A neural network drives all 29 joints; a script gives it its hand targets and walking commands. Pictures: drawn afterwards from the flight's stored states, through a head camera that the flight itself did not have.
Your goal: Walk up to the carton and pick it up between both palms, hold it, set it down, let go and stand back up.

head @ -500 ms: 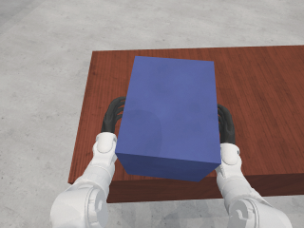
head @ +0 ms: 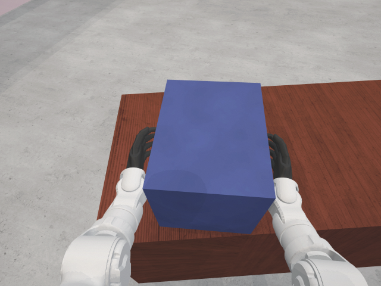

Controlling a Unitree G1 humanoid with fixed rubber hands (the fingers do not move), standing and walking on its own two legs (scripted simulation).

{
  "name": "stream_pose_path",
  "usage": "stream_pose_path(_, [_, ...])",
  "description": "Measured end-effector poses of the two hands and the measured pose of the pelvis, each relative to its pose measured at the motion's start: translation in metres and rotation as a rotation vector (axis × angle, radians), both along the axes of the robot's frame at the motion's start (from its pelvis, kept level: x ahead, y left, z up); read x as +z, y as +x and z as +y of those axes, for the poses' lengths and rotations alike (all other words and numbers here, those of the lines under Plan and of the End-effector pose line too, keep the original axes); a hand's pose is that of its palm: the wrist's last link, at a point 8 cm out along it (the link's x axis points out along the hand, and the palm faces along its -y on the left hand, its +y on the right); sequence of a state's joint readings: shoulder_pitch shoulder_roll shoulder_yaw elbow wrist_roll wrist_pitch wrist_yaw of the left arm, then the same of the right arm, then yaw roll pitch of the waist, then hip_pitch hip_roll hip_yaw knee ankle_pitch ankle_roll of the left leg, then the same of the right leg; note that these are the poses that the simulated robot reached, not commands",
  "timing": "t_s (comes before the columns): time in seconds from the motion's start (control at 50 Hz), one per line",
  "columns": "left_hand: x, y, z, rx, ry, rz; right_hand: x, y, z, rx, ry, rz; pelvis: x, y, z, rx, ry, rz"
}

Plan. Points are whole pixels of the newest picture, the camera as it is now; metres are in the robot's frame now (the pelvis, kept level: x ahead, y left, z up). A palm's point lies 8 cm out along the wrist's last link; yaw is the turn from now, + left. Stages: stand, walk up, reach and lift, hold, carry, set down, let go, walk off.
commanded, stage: reach and lift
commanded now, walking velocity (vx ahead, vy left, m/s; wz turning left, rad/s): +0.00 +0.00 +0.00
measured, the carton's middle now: (208, 156) +0.44 -0.05 +0.00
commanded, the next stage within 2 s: none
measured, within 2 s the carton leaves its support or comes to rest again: neither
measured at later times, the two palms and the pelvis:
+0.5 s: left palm (121, 154) +0.38 +0.14 +0.11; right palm (284, 150) +0.36 -0.18 +0.11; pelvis +0.00 +0.00 +0.01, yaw +1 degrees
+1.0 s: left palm (101, 155) +0.35 +0.15 +0.15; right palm (281, 151) +0.35 -0.16 +0.13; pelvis -0.02 +0.00 +0.01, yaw +1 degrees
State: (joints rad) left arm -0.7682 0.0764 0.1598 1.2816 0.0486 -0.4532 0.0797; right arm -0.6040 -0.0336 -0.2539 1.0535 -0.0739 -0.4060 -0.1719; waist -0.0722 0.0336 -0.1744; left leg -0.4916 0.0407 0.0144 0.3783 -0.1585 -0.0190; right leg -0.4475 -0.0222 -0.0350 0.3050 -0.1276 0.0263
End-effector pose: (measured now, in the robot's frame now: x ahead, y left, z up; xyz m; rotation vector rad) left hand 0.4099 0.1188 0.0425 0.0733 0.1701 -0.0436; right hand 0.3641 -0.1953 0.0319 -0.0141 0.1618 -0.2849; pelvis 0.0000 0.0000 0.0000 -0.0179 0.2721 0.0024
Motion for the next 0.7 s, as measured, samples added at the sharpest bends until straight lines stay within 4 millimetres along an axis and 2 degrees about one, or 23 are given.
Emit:
stream_pose_path(0.16, [0.019,-0.002,0.006,0.017,-0.004,-0.003,0.02,0.003,0.006,0.011,0.034,-0.002,0.002,0.009,0.003,0.016,-0.002,-0.082])
stream_pose_path(0.3, [0.042,-0.006,0.008,0.04,-0.027,-0.023,0.043,0.005,0.006,0.024,0.055,-0.024,0.003,0.009,0.004,0.02,-0.002,-0.148])
stream_pose_path(0.48, [0.066,-0.024,0.016,0.092,-0.075,-0.026,0.074,0.002,0.013,0.065,0.029,-0.023,0.007,0.0,-0.001,0.021,0.003,-0.224])
stream_pose_path(0.7, [0.086,-0.043,0.021,0.096,-0.056,-0.012,0.088,-0.013,0.018,0.078,0.03,-0.007,0.008,-0.016,-0.007,0.017,0.009,-0.276])
